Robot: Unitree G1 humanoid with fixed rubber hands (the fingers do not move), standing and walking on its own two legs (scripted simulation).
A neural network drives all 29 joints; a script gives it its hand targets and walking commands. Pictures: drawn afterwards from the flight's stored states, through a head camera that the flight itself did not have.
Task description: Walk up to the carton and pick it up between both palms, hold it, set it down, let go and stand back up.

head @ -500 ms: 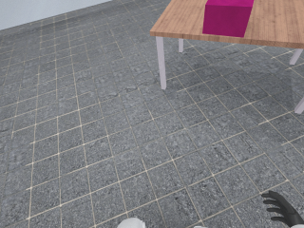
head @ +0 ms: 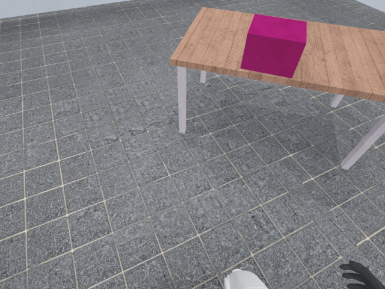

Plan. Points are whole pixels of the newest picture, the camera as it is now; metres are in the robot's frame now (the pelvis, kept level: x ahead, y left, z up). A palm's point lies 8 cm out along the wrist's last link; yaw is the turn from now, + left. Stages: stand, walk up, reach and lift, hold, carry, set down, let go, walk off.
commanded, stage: walk up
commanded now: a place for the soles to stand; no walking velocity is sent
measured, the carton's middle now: (272, 45) +1.16 -0.39 -0.09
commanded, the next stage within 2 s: none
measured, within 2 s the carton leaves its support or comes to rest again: neither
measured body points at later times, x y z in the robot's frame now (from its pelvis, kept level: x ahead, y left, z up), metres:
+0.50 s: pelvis +0.16 -0.09 +0.00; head +0.19 -0.12 +0.44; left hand +0.23 +0.24 -0.08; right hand +0.29 -0.41 -0.10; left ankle +0.17 +0.05 -0.66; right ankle +0.18 -0.18 -0.73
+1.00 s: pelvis +0.28 -0.07 +0.00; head +0.31 -0.05 +0.45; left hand +0.39 +0.23 -0.12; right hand +0.34 -0.41 -0.06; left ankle +0.34 +0.04 -0.73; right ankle +0.33 -0.22 -0.67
